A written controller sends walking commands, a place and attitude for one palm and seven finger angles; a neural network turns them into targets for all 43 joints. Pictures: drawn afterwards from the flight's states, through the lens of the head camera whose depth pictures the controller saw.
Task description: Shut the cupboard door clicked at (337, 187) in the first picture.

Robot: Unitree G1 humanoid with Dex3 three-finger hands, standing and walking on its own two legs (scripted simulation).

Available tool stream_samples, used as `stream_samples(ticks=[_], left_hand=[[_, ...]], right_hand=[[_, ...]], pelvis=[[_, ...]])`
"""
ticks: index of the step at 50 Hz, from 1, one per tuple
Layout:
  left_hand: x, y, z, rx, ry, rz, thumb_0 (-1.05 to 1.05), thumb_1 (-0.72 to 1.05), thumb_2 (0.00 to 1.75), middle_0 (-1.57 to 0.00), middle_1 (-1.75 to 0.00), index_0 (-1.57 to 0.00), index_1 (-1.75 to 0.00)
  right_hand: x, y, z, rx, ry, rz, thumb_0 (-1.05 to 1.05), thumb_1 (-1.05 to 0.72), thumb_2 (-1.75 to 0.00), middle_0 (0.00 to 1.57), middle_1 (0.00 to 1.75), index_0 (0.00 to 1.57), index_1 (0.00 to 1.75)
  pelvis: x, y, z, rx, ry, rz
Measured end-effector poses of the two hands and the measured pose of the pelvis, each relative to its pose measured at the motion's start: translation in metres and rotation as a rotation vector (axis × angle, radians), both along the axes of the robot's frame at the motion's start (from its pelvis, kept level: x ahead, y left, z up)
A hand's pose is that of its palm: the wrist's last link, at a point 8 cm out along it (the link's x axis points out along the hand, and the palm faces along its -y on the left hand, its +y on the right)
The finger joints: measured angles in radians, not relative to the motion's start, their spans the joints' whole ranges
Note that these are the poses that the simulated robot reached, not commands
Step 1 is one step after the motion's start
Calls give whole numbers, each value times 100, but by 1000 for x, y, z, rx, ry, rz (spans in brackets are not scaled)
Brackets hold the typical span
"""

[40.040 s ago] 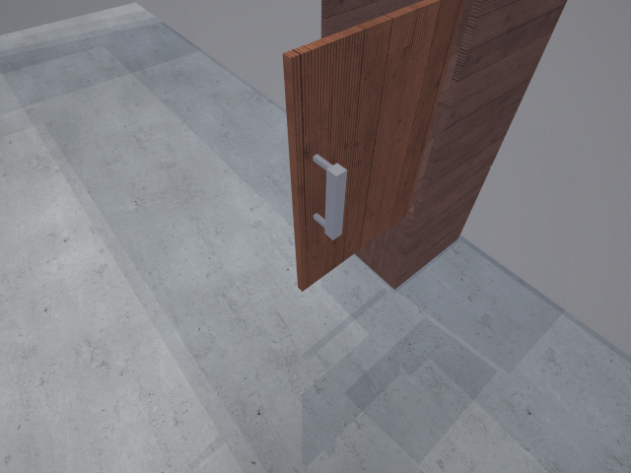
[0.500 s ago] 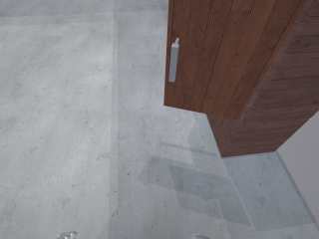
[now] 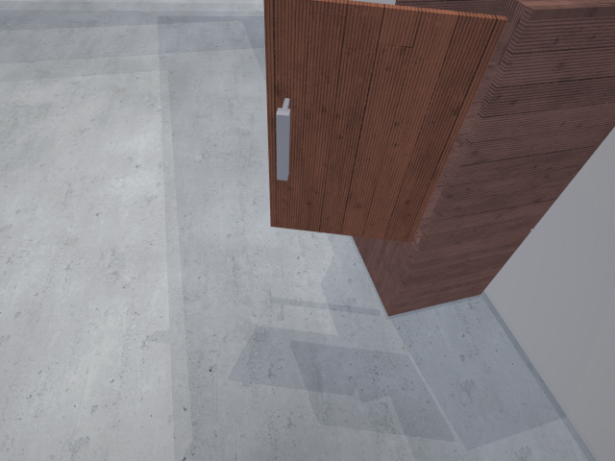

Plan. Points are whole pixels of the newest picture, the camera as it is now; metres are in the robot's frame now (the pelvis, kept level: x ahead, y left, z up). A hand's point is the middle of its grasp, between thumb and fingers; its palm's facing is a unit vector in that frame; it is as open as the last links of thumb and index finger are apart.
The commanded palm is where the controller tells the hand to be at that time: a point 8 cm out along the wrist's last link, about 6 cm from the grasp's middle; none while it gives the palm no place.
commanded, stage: take the last steps up to it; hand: left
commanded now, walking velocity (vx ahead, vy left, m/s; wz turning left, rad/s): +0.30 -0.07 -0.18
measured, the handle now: (284, 140) +0.73 +0.10 -0.01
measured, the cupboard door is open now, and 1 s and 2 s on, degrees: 69 69 69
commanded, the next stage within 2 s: come to a stop and stand still in 0.70 s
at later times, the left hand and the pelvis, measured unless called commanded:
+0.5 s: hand (242, 408) +0.23 +0.11 -0.16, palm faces -0.14 -0.97 -0.21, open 7.4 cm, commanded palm none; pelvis +0.11 -0.06 -0.01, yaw -7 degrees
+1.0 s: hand (270, 405) +0.24 +0.07 -0.18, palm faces +0.00 -0.99 -0.13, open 7.4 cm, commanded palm none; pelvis +0.26 -0.08 +0.00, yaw -5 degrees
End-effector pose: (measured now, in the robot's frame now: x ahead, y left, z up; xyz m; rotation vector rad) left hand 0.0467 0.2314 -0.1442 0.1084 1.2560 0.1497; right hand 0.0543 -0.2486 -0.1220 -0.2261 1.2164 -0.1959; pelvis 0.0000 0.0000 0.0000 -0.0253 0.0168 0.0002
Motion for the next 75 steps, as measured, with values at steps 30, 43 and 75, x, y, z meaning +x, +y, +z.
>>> stream_samples(ticks=[30,43,75], left_hand=[[188,-89,22,44,-73,-123,-1,93,90,-20,-30,-20,-30],[180,-103,-2,-25,127,-31,0,92,90,-20,-30,-20,-30],[230,-125,24,68,4,-117,1,91,90,-20,-30,-20,-30]], right_hand=[[-1,-40,-18,143,303,-224,1,-91,-90,20,30,20,30],[218,-69,-4,60,-17,-50,0,-92,-90,20,30,20,30],[148,-136,-5,46,142,-146,0,-91,-90,20,30,20,30]], pelvis=[[139,-77,7,30,-19,-89],[226,-84,5,-8,-14,-66],[212,-125,13,53,-18,-91]])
